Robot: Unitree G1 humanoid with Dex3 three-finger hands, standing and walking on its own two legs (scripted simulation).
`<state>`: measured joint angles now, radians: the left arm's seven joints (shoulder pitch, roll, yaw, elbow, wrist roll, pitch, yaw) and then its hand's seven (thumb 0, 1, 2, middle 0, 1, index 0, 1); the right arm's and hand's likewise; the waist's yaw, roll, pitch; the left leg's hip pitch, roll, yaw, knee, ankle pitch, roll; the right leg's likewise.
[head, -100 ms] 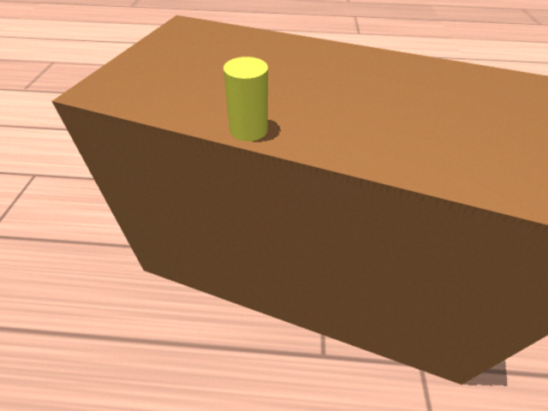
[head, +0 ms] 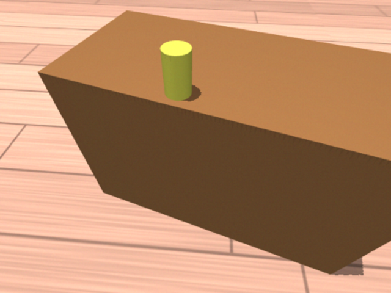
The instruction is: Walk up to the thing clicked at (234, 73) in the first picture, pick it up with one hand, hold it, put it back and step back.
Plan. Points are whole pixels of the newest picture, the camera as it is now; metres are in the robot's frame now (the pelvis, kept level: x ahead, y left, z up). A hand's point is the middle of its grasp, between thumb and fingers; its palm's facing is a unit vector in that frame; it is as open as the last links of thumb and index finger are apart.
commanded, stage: stand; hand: left
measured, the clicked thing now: (177, 71) +0.67 +0.07 +0.09
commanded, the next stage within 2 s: walk up in 1.02 s
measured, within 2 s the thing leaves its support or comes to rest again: neither
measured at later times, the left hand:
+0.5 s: hand out of the picture +0.08 +0.25 -0.16, palm faces -0.03 -0.94 -0.34, open 7.3 cm
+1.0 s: hand out of the picture +0.08 +0.25 -0.16, palm faces -0.03 -0.94 -0.34, open 7.3 cm
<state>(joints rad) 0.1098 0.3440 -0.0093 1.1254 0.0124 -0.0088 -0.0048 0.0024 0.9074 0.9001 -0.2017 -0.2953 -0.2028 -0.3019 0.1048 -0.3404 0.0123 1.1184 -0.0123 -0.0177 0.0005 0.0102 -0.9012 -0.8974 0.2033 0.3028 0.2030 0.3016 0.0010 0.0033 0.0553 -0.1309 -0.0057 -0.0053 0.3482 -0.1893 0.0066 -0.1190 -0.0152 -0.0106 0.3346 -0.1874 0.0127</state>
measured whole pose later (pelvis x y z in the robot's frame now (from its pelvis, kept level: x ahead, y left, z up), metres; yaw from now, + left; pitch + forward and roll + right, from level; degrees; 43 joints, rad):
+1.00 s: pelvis +0.00 +0.00 +0.00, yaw +0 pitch -2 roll +0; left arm 0.12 0.35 -0.01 1.12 0.01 -0.01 0.00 0.00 0.91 0.90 -0.20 -0.30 -0.20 -0.30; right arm 0.11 -0.34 0.01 1.12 -0.01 -0.02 0.00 0.01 -0.90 -0.90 0.20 0.30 0.20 0.30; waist 0.00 0.00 0.05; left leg -0.10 -0.01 -0.01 0.33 -0.19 0.01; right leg -0.09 -0.02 -0.01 0.31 -0.18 0.01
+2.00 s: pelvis +0.21 +0.03 -0.03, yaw -17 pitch -2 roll -1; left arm 0.25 0.43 0.03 0.82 -0.01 -0.01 0.02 0.00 0.91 0.90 -0.20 -0.30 -0.20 -0.30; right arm 0.16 -0.36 -0.03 0.77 -0.02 0.00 0.02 0.01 -0.90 -0.90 0.21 0.30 0.21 0.30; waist -0.01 -0.01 0.15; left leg -0.39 0.08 0.06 0.71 -0.29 0.00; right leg -0.42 0.01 0.02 0.98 -0.50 -0.02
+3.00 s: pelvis +0.17 +0.03 -0.01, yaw -21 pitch -3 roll +0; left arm 0.11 0.34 0.02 1.07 0.01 0.00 -0.02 0.00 0.91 0.90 -0.20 -0.30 -0.20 -0.30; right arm 0.18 -0.37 0.01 1.07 -0.02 -0.02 0.02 0.01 -0.90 -0.90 0.20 0.30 0.20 0.30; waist -0.01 0.01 0.05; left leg -0.20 0.04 -0.02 0.48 -0.24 -0.04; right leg -0.22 -0.02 0.01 0.49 -0.23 0.02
